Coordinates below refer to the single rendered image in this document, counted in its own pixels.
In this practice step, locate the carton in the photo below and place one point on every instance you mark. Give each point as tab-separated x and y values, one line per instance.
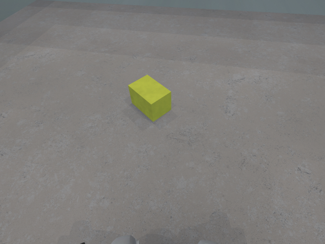
149	96

